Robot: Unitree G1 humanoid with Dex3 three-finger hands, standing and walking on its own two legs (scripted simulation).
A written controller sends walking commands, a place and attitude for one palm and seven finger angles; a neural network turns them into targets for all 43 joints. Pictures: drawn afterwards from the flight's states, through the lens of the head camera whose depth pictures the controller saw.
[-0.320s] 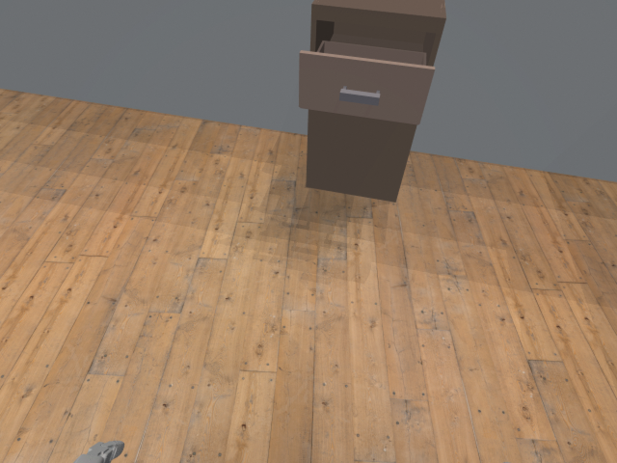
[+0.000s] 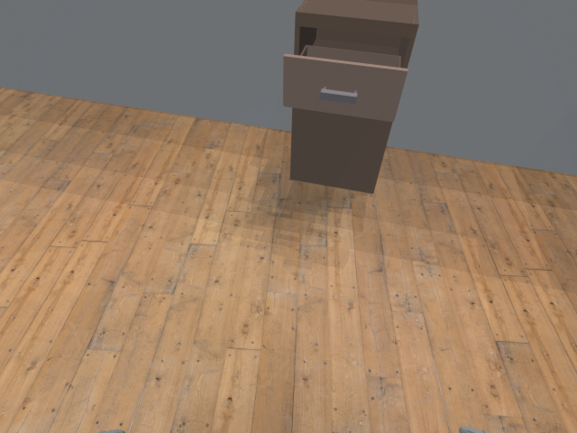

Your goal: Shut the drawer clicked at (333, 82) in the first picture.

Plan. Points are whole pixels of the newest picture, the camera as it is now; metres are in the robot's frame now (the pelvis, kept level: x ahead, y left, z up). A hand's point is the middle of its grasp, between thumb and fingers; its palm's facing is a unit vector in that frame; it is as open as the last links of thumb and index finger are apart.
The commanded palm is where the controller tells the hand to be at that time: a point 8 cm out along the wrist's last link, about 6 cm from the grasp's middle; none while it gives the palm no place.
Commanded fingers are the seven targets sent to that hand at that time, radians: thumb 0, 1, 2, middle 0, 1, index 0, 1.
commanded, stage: stand and wait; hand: left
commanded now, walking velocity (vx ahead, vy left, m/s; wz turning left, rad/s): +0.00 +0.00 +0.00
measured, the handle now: (339, 93) +1.16 -0.10 -0.09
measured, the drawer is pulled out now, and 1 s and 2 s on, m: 0.28 0.28 0.28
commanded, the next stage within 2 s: look at it before walking up in 0.54 s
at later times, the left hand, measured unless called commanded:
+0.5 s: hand out of the picture +0.05 +0.23 -0.15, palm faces -0.03 -0.94 -0.34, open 7.4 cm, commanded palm none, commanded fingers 0.00 0.90 0.90 -0.20 -0.30 -0.20 -0.30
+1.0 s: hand out of the picture +0.05 +0.23 -0.15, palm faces -0.03 -0.94 -0.33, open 7.4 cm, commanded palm none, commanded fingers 0.00 0.90 0.90 -0.20 -0.30 -0.20 -0.30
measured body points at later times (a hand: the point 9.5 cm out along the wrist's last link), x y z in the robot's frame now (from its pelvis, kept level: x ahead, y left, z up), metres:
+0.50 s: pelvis -0.02 -0.02 +0.00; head -0.03 -0.02 +0.45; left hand +0.05 +0.28 -0.13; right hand +0.04 -0.31 -0.13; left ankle -0.01 +0.12 -0.74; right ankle -0.01 -0.13 -0.74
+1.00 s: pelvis -0.02 -0.02 +0.01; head -0.02 -0.01 +0.45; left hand +0.05 +0.28 -0.13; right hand +0.05 -0.31 -0.13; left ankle -0.01 +0.12 -0.74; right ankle -0.01 -0.13 -0.74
